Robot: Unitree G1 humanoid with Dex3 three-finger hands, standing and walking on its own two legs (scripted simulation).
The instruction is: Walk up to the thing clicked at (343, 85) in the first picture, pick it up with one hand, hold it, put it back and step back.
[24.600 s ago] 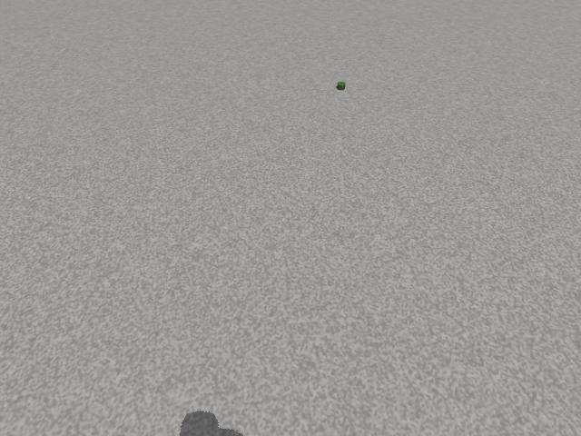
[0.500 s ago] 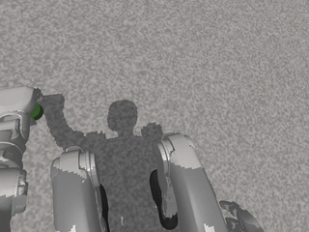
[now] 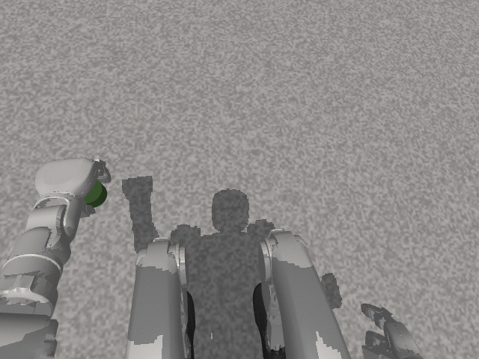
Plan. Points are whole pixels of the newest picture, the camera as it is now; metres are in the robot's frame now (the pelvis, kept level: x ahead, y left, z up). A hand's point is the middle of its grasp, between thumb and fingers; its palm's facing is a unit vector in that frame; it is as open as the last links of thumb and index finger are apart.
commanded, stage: lift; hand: left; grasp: from above
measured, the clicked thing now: (90, 192) +0.42 +0.26 -0.15
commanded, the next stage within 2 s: hold in 1.08 s
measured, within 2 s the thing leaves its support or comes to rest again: neither
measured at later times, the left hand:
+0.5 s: hand (3, 177) +0.35 +0.26 +0.10, palm faces -0.43 -0.10 -0.90, open 7.6 cm
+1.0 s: hand out of the picture +0.38 +0.24 +0.20, palm faces -0.43 -0.10 -0.90, open 7.6 cm
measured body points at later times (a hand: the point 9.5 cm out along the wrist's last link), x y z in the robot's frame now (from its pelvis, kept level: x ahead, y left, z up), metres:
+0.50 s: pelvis +0.03 +0.00 +0.19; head +0.12 +0.01 +0.63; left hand +0.37 +0.26 +0.15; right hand +0.15 -0.25 +0.07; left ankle +0.09 +0.11 -0.41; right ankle +0.10 -0.12 -0.41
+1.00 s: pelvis +0.07 +0.00 +0.28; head +0.13 +0.00 +0.73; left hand +0.40 +0.24 +0.26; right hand +0.17 -0.26 +0.16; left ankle +0.09 +0.11 -0.41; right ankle +0.10 -0.12 -0.41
